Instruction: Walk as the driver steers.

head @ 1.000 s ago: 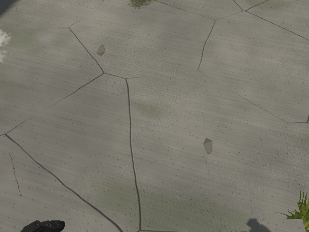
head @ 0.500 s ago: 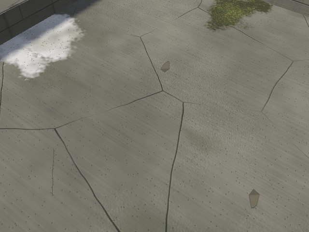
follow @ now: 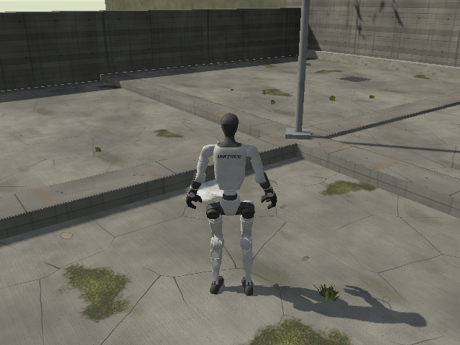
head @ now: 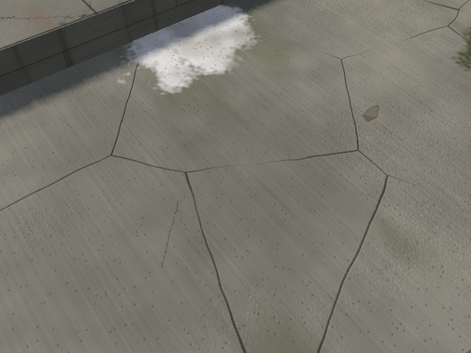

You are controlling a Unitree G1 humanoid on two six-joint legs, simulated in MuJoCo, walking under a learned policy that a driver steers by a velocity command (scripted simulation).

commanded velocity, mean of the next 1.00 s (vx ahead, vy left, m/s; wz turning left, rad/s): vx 0.25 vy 0.00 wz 0.60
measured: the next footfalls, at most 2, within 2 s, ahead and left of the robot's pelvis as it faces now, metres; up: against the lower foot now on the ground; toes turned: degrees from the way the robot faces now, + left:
right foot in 0.02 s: +0.05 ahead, -0.13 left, +0.00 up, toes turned +6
left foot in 0.46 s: +0.00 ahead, +0.13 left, +0.00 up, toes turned +18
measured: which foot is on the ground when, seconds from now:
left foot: down 0.00-0.02, up 0.04-0.44, down 0.46-0.90, up 0.92-1.00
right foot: up 0.00-0.00, down 0.02-0.44, up 0.46-0.88, down 0.90-1.00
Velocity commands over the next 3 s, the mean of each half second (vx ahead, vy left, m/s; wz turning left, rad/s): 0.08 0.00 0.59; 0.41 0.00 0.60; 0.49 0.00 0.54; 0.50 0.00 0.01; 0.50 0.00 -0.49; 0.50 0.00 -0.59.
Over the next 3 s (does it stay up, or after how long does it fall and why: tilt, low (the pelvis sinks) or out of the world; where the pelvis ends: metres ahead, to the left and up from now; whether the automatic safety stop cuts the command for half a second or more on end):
stays up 1.10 0.82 -0.02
